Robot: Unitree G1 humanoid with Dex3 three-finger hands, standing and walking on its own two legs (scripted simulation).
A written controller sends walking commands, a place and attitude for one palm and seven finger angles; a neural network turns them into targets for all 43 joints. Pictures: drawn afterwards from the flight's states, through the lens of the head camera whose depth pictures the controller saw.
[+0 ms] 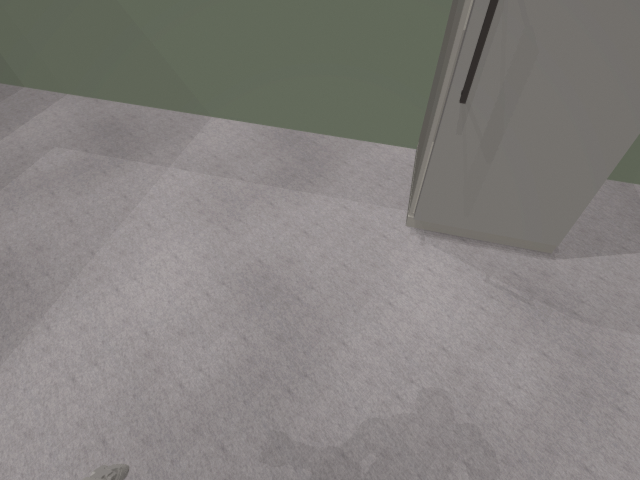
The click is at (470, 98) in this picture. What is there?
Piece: fridge door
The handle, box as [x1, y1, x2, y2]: [460, 0, 498, 103]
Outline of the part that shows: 498,0 490,0 465,84 461,92 460,102 465,102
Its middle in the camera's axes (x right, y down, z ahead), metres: +0.44 -0.56 +1.06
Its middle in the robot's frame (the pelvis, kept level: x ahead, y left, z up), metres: +1.20 -0.39 +0.08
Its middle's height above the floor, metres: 0.85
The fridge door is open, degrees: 0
